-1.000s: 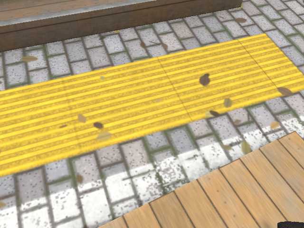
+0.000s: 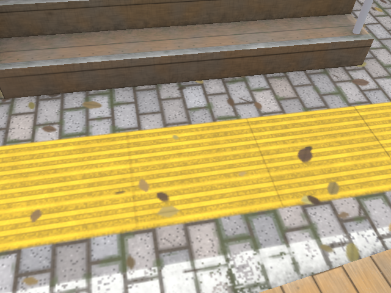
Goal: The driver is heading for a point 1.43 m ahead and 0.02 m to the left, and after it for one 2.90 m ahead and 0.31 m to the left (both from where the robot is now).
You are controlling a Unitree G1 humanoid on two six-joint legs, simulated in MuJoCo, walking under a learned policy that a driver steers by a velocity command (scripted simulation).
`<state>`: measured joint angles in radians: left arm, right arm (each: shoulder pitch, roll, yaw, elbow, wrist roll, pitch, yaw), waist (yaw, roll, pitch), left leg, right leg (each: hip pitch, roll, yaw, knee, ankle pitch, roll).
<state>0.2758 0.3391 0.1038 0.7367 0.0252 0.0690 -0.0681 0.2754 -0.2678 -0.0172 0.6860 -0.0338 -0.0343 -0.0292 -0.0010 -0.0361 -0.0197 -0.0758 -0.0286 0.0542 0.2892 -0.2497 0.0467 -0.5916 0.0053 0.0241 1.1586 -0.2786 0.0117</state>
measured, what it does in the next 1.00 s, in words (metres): goes down: right foot, then left foot 0.04 m lower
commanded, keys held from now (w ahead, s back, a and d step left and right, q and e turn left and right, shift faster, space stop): w+e+shift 0.22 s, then w+q+shift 0.78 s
